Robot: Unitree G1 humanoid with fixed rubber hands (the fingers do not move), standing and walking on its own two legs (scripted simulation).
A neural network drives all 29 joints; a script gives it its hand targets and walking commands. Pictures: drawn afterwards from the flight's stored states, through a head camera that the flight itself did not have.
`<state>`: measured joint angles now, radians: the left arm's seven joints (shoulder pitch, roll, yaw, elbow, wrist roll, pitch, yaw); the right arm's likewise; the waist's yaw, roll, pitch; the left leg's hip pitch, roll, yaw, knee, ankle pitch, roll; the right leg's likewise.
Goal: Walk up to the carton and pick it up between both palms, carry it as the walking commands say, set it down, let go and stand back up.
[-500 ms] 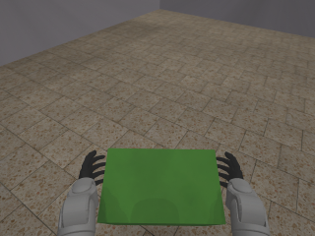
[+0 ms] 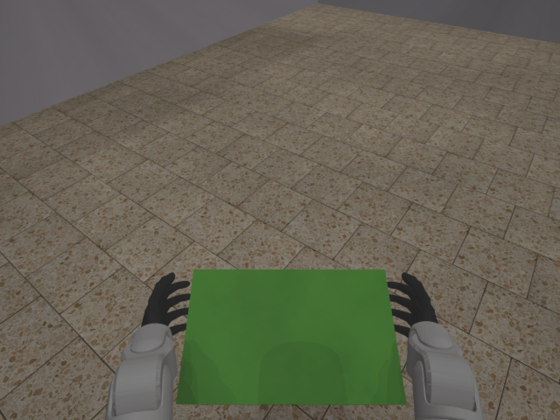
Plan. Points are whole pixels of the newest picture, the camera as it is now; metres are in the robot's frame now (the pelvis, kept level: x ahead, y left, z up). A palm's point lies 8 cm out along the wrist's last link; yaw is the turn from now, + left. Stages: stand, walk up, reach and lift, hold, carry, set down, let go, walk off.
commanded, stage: hold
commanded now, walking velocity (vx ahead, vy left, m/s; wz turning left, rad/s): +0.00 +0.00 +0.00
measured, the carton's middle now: (288, 342) +0.28 -0.01 -0.07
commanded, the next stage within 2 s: set down in 0.60 s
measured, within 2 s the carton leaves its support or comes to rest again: neither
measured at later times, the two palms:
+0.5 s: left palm (168, 307) +0.28 +0.16 +0.06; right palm (440, 322) +0.25 -0.21 +0.05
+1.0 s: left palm (181, 316) +0.29 +0.15 +0.02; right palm (433, 319) +0.28 -0.22 +0.02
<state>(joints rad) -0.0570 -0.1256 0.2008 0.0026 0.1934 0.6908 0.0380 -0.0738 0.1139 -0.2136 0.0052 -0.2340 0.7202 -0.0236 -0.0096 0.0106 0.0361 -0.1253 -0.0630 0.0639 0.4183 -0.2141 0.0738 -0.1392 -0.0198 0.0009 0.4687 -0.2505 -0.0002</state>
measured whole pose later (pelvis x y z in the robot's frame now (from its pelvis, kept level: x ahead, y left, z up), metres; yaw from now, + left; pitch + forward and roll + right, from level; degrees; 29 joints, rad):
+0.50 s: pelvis -0.02 +0.00 +0.00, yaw -1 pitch -9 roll +0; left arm -0.31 -0.13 0.34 0.31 0.29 0.66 -0.04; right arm -0.27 0.11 -0.36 0.26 -0.31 0.71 0.03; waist -0.03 0.00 0.01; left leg -0.08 -0.05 0.07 0.43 -0.20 0.07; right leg -0.09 -0.01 0.01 0.46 -0.22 0.00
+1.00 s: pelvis +0.00 -0.01 +0.00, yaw +0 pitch -2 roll +0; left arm -0.24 -0.14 0.34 0.36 0.32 0.57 -0.04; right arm -0.24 0.10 -0.39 0.36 -0.33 0.58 0.07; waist -0.03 0.00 -0.02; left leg -0.16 -0.03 0.04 0.40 -0.20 0.05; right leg -0.14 0.01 -0.02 0.40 -0.21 -0.02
